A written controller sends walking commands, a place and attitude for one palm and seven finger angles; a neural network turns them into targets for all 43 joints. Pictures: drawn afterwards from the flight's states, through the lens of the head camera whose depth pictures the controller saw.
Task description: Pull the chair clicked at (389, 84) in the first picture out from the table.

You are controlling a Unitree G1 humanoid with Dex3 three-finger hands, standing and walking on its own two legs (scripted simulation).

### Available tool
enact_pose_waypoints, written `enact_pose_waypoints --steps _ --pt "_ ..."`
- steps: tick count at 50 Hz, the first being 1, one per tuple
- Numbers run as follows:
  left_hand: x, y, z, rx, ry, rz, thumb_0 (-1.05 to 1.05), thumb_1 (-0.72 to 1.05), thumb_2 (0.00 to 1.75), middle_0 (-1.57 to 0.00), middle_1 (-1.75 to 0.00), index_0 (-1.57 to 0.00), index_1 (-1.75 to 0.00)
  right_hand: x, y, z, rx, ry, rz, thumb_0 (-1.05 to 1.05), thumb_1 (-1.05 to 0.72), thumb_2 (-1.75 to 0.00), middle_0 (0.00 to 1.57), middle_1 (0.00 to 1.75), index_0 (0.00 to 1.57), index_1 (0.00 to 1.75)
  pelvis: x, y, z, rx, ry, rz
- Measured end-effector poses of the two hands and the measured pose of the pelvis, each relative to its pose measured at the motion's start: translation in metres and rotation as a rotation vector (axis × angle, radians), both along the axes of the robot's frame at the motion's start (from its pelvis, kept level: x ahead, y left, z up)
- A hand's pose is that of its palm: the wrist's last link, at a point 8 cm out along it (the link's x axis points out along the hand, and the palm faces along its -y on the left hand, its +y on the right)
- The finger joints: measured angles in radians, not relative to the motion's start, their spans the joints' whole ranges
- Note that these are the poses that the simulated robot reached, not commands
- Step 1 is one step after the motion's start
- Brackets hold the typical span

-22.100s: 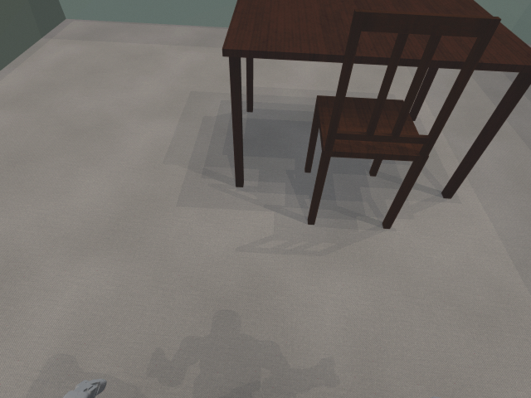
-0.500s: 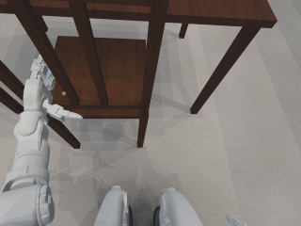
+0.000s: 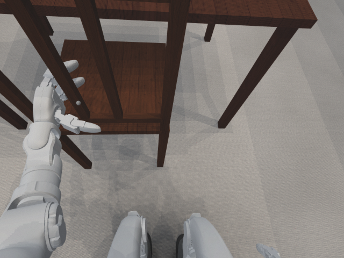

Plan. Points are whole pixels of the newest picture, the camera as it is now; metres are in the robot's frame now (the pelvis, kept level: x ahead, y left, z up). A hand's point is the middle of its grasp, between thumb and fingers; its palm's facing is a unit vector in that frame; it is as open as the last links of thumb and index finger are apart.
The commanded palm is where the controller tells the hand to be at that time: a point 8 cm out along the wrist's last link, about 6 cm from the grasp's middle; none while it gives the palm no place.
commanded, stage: hook a spindle and tug to test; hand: left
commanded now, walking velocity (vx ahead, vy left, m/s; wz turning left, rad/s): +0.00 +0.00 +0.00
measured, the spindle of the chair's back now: (62, 75) +0.49 +0.23 +0.07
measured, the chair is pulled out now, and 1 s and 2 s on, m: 0.00 0.03 0.16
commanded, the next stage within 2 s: step backward, pulling the chair out in 1.10 s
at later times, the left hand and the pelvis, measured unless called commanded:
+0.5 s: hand (79, 101) +0.46 +0.21 +0.02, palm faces +0.04 -1.00 -0.03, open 5.4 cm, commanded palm +0.44 +0.24 +0.02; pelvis +0.01 +0.00 +0.00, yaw +0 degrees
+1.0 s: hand (80, 114) +0.43 +0.20 +0.02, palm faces +0.04 -1.00 -0.03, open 5.4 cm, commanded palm +0.40 +0.24 +0.02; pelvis +0.02 +0.00 +0.01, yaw +0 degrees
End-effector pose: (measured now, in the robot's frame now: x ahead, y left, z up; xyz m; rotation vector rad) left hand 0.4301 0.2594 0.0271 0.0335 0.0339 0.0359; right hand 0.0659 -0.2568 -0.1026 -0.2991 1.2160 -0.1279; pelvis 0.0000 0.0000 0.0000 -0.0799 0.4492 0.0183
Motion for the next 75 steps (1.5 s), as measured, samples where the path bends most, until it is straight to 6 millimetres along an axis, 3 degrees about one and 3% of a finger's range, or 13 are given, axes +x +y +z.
enact_pose_waypoints --steps 6,13,26,37,52,61,64,69,75 --pt "0.005 0.001 -0.002 0.000 0.011 0.008 -0.01 -0.29 0.39 -0.37 -1.04 -0.36 -1.04 -0.005 -0.003 -0.001 -0.005 0.019 -0.007 0.01 -0.90 -0.89 0.21 0.30 0.20 0.30 0.001 -0.002 -0.001 0.001 0.009 0.000" --pt "0.010 0.002 -0.003 -0.001 0.010 0.000 -0.01 0.04 0.54 -0.46 -1.32 -0.45 -1.32 -0.005 -0.008 0.000 -0.016 0.029 -0.014 0.01 -0.90 -0.89 0.21 0.30 0.20 0.30 0.003 -0.004 -0.002 0.001 0.015 -0.003" --pt "0.006 0.000 -0.003 -0.009 0.018 0.003 0.01 0.70 0.82 -0.46 -1.40 -0.47 -1.44 0.008 -0.005 0.007 -0.007 0.006 -0.012 0.01 -0.90 -0.89 0.20 0.30 0.20 0.30 0.010 -0.002 0.005 0.002 0.010 -0.006" --pt "0.002 -0.001 -0.003 -0.015 0.018 0.000 0.01 0.71 0.80 -0.43 -1.42 -0.45 -1.45 0.020 0.000 0.008 0.008 -0.027 -0.019 0.01 -0.90 -0.89 0.20 0.30 0.20 0.30 0.014 0.000 0.006 0.005 0.008 -0.011" --pt "-0.031 -0.010 -0.002 -0.005 0.019 0.009 0.01 0.71 0.79 -0.43 -1.42 -0.43 -1.45 0.038 0.004 0.013 0.030 -0.079 0.007 0.01 -0.90 -0.89 0.20 0.30 0.20 0.30 0.018 0.001 0.012 0.010 -0.015 -0.006" --pt "-0.035 -0.011 -0.002 0.004 0.016 0.020 0.01 0.70 0.82 -0.44 -1.42 -0.43 -1.45 0.046 0.001 0.007 0.024 -0.114 0.033 0.01 -0.90 -0.89 0.20 0.30 0.20 0.30 0.010 -0.004 0.008 0.012 -0.025 0.005" --pt "-0.037 -0.013 0.008 0.067 0.125 0.078 0.02 0.71 0.82 -0.43 -1.35 -0.41 -1.45 0.043 0.004 0.019 0.030 -0.097 -0.042 0.01 -0.91 -0.89 0.20 0.30 0.20 0.30 0.007 -0.005 0.025 0.035 -0.113 0.008" --pt "-0.052 -0.024 0.024 0.024 0.322 0.180 0.05 0.71 0.80 -0.35 -1.15 -0.43 -1.45 0.039 0.012 0.061 0.037 -0.091 -0.113 0.01 -0.91 -0.89 0.20 0.30 0.20 0.30 0.021 -0.003 0.069 0.050 -0.171 -0.004" --pt "-0.058 -0.037 0.028 0.067 0.444 0.159 0.06 0.68 0.78 -0.37 -1.13 -0.47 -1.45 0.033 -0.001 0.087 -0.025 -0.044 -0.099 0.01 -0.90 -0.89 0.21 0.30 0.20 0.30 0.026 -0.003 0.092 0.056 -0.221 0.007"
